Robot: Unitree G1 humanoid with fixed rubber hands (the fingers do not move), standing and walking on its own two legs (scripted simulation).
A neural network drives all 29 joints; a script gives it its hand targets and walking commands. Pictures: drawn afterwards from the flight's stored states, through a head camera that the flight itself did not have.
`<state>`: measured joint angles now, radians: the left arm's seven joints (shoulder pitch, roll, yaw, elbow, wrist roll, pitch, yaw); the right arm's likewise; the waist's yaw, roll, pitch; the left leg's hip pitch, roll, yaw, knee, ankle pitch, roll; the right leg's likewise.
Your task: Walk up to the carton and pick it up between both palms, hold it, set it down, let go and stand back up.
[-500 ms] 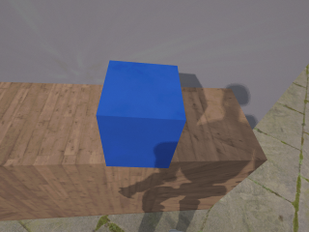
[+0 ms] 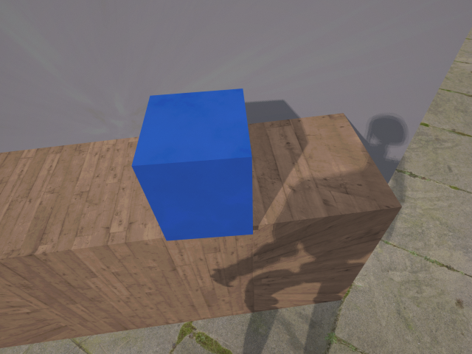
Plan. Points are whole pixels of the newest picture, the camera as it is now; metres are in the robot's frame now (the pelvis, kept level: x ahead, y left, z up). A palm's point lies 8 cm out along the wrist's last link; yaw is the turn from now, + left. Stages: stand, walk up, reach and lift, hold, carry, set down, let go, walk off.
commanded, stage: stand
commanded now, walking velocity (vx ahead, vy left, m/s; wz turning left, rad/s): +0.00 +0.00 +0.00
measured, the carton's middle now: (203, 167) +0.51 +0.07 +0.01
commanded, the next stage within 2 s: none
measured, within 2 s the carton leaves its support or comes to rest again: neither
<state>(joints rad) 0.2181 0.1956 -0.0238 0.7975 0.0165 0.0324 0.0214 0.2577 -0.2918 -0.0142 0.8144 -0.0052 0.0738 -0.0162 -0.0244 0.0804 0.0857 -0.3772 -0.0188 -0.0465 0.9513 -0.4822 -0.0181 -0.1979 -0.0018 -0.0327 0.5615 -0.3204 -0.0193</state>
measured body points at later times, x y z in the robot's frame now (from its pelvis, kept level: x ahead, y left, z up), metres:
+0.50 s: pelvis -0.11 +0.03 -0.01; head -0.08 +0.05 +0.44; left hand -0.02 +0.30 -0.15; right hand +0.03 -0.22 -0.12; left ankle -0.03 +0.14 -0.73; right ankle -0.16 -0.09 -0.71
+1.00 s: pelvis -0.20 +0.07 +0.00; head -0.17 +0.11 +0.44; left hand -0.12 +0.33 -0.15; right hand -0.09 -0.20 -0.10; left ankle -0.17 +0.18 -0.73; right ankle -0.20 -0.08 -0.70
